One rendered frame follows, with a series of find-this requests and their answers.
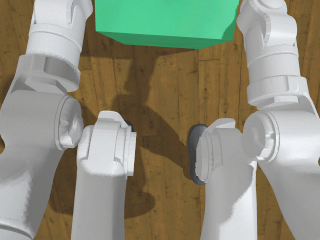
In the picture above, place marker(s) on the left robot forearm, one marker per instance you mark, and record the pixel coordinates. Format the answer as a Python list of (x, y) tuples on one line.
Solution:
[(55, 43)]

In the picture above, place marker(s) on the carton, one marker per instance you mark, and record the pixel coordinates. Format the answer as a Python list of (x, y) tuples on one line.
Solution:
[(190, 24)]

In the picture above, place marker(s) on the right robot upper arm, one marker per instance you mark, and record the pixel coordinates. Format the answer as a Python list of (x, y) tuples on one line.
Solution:
[(286, 145)]

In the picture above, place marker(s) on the right robot thigh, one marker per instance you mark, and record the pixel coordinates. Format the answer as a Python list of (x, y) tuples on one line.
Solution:
[(230, 186)]

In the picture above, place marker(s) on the left robot shin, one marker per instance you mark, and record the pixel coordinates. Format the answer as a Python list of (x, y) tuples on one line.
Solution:
[(84, 144)]

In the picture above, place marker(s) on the left robot upper arm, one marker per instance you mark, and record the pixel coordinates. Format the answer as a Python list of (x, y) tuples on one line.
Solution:
[(36, 127)]

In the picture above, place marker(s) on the right robot forearm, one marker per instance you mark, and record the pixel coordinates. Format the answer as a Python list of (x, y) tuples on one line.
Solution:
[(269, 33)]

